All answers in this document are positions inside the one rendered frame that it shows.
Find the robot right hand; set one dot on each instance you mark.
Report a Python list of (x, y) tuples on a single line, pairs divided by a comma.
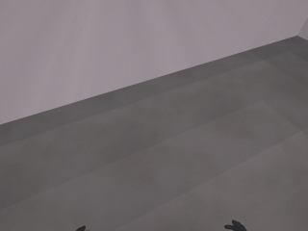
[(235, 227)]

